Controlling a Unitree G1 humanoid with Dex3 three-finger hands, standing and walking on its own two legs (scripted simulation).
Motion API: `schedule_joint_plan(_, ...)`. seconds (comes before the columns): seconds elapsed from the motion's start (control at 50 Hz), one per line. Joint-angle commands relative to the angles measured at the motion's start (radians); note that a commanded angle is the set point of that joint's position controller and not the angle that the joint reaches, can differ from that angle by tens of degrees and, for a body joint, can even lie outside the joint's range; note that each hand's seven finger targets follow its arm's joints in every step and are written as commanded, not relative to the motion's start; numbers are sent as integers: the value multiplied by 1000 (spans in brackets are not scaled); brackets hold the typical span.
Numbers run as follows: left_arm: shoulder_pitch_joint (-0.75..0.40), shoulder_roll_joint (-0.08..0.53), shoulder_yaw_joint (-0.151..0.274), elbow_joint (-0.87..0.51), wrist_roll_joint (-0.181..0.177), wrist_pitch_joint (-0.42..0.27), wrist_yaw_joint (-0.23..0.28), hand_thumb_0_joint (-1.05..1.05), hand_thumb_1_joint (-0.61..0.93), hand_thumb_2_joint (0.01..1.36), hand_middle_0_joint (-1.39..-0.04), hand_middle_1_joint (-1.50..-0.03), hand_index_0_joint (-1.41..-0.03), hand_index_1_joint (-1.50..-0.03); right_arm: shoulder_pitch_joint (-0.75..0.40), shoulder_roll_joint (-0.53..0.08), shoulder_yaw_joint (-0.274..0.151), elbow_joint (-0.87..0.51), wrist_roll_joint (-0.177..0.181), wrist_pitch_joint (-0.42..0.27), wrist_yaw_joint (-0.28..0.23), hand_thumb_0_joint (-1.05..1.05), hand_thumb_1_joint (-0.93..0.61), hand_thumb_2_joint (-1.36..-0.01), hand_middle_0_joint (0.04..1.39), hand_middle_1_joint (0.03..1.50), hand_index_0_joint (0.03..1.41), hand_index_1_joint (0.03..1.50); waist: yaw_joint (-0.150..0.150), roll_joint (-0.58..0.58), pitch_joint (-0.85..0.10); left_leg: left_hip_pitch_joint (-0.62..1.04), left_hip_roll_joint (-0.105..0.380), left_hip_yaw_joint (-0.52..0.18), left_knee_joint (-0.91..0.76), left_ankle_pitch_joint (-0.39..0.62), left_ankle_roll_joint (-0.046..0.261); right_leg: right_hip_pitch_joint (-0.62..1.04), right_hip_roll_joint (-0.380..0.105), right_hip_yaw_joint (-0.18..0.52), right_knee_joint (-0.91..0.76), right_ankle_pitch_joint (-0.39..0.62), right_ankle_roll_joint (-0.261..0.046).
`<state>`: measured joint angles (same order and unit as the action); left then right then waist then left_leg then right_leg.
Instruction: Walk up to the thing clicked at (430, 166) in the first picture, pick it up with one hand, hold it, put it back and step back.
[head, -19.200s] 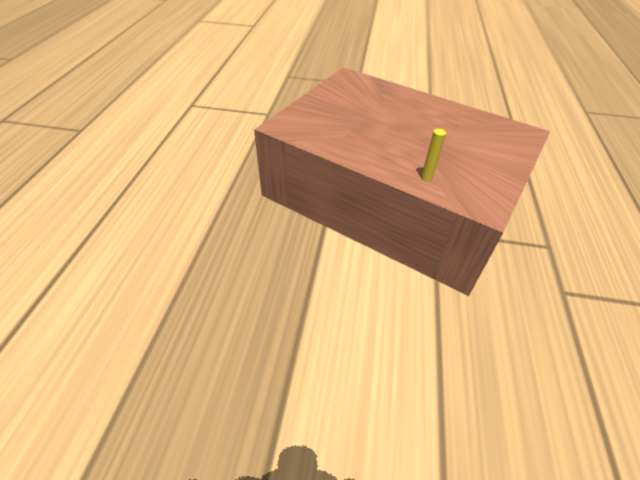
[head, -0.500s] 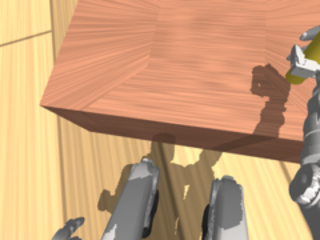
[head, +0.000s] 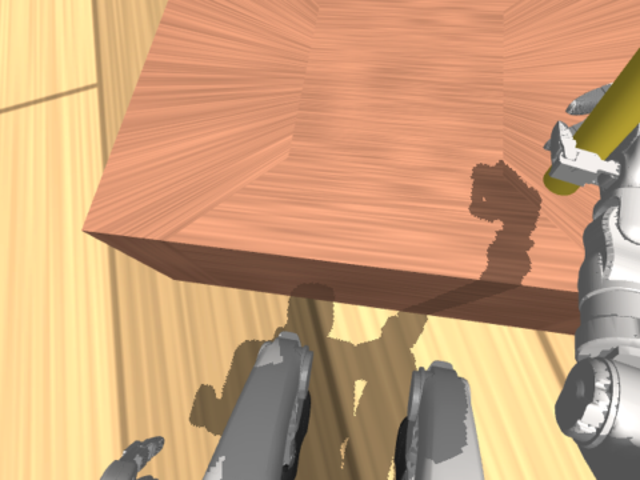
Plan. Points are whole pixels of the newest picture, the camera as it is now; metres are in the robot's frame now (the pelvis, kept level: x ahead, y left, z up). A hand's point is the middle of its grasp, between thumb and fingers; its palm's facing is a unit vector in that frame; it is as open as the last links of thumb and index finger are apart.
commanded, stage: lift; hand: right
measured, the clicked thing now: (606, 127) +0.52 -0.22 +0.05
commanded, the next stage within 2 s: hold in 1.42 s
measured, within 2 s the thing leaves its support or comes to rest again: neither
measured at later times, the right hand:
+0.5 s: hand out of the picture +0.45 -0.20 +0.14, palm faces +0.20 +0.98 -0.02, open 5.5 cm
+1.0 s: hand out of the picture +0.41 -0.18 +0.20, palm faces +0.18 +0.98 -0.01, open 5.5 cm
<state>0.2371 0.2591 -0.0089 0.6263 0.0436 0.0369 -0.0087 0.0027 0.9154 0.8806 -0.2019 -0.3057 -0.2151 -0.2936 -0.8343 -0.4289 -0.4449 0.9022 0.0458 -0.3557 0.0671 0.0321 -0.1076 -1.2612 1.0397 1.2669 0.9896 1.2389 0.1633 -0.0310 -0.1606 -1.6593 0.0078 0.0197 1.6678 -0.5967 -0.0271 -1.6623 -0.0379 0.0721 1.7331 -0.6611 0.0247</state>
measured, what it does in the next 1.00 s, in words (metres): rises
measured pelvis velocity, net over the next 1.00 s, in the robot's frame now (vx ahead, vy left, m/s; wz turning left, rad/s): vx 0.04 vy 0.00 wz -0.03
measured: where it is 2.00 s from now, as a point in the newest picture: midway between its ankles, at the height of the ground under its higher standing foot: (346, 469)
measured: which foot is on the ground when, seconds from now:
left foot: down 0.00-1.00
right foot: down 0.00-1.00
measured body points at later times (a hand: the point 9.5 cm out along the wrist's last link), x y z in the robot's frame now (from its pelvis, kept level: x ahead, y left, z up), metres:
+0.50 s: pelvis +0.02 +0.00 +0.10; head +0.15 -0.03 +0.54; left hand +0.13 +0.26 -0.01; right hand +0.43 -0.25 +0.14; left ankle +0.07 +0.14 -0.51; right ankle +0.05 -0.13 -0.51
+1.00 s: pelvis +0.04 +0.00 +0.16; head +0.12 -0.01 +0.61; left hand +0.16 +0.25 +0.05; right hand +0.39 -0.24 +0.20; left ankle +0.07 +0.14 -0.51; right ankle +0.05 -0.13 -0.51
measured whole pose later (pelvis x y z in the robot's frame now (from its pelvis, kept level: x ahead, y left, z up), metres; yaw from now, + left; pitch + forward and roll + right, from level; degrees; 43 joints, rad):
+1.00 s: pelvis +0.04 +0.00 +0.16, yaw -2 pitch +14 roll +2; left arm 0.25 0.22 0.02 0.68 0.02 -0.04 0.03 0.01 0.90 0.89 -0.19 -0.29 -0.19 -0.29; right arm -0.27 -0.20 -0.20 0.55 0.13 -0.39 0.00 0.03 -0.11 -1.27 1.05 1.26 1.00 1.23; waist 0.05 -0.01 -0.09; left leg -0.80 0.01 0.02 0.99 -0.44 -0.02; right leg -0.80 -0.05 0.03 1.05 -0.49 0.02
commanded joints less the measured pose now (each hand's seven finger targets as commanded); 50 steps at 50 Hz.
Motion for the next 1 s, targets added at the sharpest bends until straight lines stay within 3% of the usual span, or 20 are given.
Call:
schedule_joint_plan(0.0, 164, 175, 78, -46, -9, -22, 17, 0, 912, 881, -199, -302, -208, -292, -428, -232, -4, -354, 30, -102, -10, 0, -592, -1372, 1438, 1488, 1448, 1488, -16, -152, -728, 493, -13, 17, -241, 291, 57, 495, 19, -30, -272, 306, -43)
schedule_joint_plan(0.2, 134, 158, 87, -46, -23, -41, 33, 0, 892, 893, -197, -296, -199, -294, -225, -143, 36, -427, 55, -89, -34, 0, -571, -1381, 1446, 1502, 1459, 1502, -35, -97, -619, 622, -17, 21, -373, 337, 55, 627, 18, -27, -400, 353, -41)
schedule_joint_plan(0.3, 115, 150, 86, -48, -27, -54, 38, 0, 884, 902, -195, -292, -191, -295, -149, -91, 91, -522, 64, -90, -47, 0, -576, -1388, 1448, 1507, 1463, 1507, -64, -133, -581, 679, -18, 24, -446, 338, 60, 763, 16, -21, -498, 372, -30)
schedule_joint_plan(0.32, 107, 157, 95, -50, -29, -60, 41, 0, 889, 897, -195, -295, -195, -295, -100, -29, 130, -492, 70, -82, -44, 0, -572, -1387, 1434, 1500, 1451, 1500, -46, -94, -553, 689, -20, 28, -469, 338, 57, 778, 15, -18, -511, 370, -31)
schedule_joint_plan(0.34, 111, 151, 92, -50, -30, -63, 42, 0, 879, 905, -196, -293, -192, -297, -122, -80, 96, -565, 72, -87, -54, 0, -545, -1393, 1436, 1510, 1455, 1510, -67, -105, -562, 723, -21, 23, -485, 349, 57, 786, 16, -24, -529, 376, -32)
schedule_joint_plan(0.44, 99, 138, 90, -38, -33, -79, 42, 0, 879, 907, -193, -290, -186, -296, -4, 23, 164, -516, 77, -77, -66, 0, -556, -1385, 1436, 1503, 1454, 1503, -58, -64, -440, 774, -23, 28, -557, 348, 53, 837, 13, -18, -614, 378, -28)
schedule_joint_plan(0.48, 91, 139, 92, -38, -30, -87, 43, 0, 881, 904, -194, -290, -188, -296, -15, 15, 160, -557, 78, -90, -68, 0, -540, -1382, 1423, 1496, 1442, 1496, -63, -77, -421, 789, -23, 24, -587, 339, 52, 862, 12, -19, -644, 363, -28)
schedule_joint_plan(0.5, 93, 143, 92, -37, -31, -88, 43, 0, 876, 907, -193, -289, -186, -296, -19, -44, 118, -587, 74, -99, -73, 0, -555, -1383, 1438, 1503, 1454, 1503, -89, -92, -438, 816, -22, 23, -592, 352, 53, 895, 11, -19, -660, 384, -24)
schedule_joint_plan(0.52, 87, 139, 93, -40, -29, -88, 43, 0, 872, 906, -191, -288, -183, -295, 31, 11, 168, -544, 70, -96, -67, 0, -563, -1377, 1435, 1497, 1451, 1497, -79, -72, -426, 838, -23, 23, -609, 362, 52, 908, 14, -26, -670, 395, -26)
schedule_joint_plan(0.54, 79, 136, 89, -47, -28, -90, 42, 0, 873, 904, -191, -289, -185, -295, 7, -18, 152, -620, 75, -106, -71, 0, -574, -1377, 1440, 1497, 1454, 1497, -97, -95, -433, 869, -22, 19, -622, 368, 52, 921, 17, -37, -680, 395, -26)
schedule_joint_plan(0.58, 79, 130, 90, -40, -29, -98, 45, 0, 881, 902, -188, -289, -183, -293, 64, 44, 175, -545, 86, -102, -63, 0, -555, -1370, 1423, 1488, 1440, 1488, -74, -45, -393, 889, -24, 23, -645, 387, 48, 918, 17, -34, -692, 413, -28)
schedule_joint_plan(0.62, 74, 133, 90, -40, -28, -100, 45, 0, 881, 902, -189, -289, -184, -294, 73, 6, 144, -567, 86, -110, -68, 0, -560, -1382, 1437, 1503, 1453, 1503, -91, -54, -387, 929, -24, 17, -674, 387, 45, 936, 20, -45, -716, 402, -31)
schedule_joint_plan(0.64, 74, 130, 88, -37, -28, -102, 44, 0, 884, 900, -185, -287, -181, -292, 93, 51, 185, -546, 86, -111, -61, 0, -580, -1386, 1452, 1511, 1468, 1511, -79, -51, -367, 926, -24, 22, -678, 387, 46, 947, 20, -42, -731, 409, -27)
schedule_joint_plan(0.66, 65, 130, 88, -44, -28, -103, 44, 0, 888, 900, -187, -289, -184, -292, 84, 12, 162, -616, 90, -121, -64, 0, -579, -1381, 1446, 1505, 1461, 1505, -102, -62, -386, 960, -23, 15, -692, 393, 45, 957, 21, -48, -738, 409, -29)
schedule_joint_plan(0.72, 50, 119, 84, -48, -30, -109, 43, 0, 892, 897, -188, -292, -186, -294, 146, 95, 222, -583, 97, -121, -56, 0, -585, -1372, 1430, 1489, 1444, 1489, -87, -34, -323, 970, -24, 17, -728, 360, 42, 961, 21, -48, -775, 368, -29)
schedule_joint_plan(0.74, 54, 122, 86, -45, -31, -109, 45, 0, 898, 892, -189, -293, -189, -292, 106, 34, 172, -628, 99, -131, -63, 0, -567, -1377, 1431, 1496, 1447, 1496, -99, -35, -355, 999, -23, 10, -737, 376, 40, 976, 21, -51, -773, 381, -31)
schedule_joint_plan(0.84, 60, 124, 88, -41, -31, -111, 51, 0, 896, 892, -186, -292, -186, -292, 181, 70, 207, -639, 98, -132, -62, 0, -584, -1366, 1438, 1490, 1451, 1490, -101, -37, -348, 1044, -24, 14, -761, 450, 39, 1053, 20, -52, -808, 471, -25)
schedule_joint_plan(0.86, 60, 122, 85, -42, -31, -108, 50, 0, 903, 889, -187, -293, -188, -291, 164, 36, 179, -659, 99, -137, -66, 0, -572, -1363, 1428, 1485, 1442, 1485, -114, -56, -340, 1050, -25, 13, -769, 447, 41, 1066, 18, -52, -822, 480, -23)
schedule_joint_plan(0.88, 49, 114, 82, -41, -30, -109, 51, 0, 908, 887, -186, -294, -188, -291, 201, 86, 218, -619, 99, -135, -63, 0, -584, -1356, 1422, 1476, 1435, 1476, -101, -37, -311, 1053, -25, 14, -781, 441, 39, 1056, 18, -54, -828, 465, -24)
schedule_joint_plan(0.98, 37, 112, 81, -47, -33, -113, 58, 0, 911, 881, -186, -295, -191, -290, 233, 80, 209, -645, 105, -138, -62, 0, -592, -1362, 1428, 1482, 1441, 1482, -111, -17, -280, 1107, -24, 10, -824, 429, 35, 1069, 20, -63, -864, 435, -30)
